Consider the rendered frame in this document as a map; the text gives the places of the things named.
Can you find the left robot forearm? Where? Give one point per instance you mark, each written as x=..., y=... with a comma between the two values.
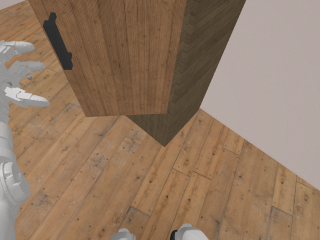
x=6, y=139

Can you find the handle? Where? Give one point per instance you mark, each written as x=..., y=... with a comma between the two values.
x=56, y=40

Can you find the robot shin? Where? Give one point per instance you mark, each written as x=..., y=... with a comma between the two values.
x=123, y=230
x=186, y=225

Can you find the left robot hand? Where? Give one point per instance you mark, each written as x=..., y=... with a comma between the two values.
x=17, y=72

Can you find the left robot shin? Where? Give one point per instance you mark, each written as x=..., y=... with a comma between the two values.
x=123, y=230

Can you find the left robot upper arm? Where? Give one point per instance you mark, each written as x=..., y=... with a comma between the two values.
x=14, y=189

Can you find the right robot shin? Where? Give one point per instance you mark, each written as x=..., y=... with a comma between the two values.
x=186, y=225

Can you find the cupboard door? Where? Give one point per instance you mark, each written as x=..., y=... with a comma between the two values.
x=123, y=51

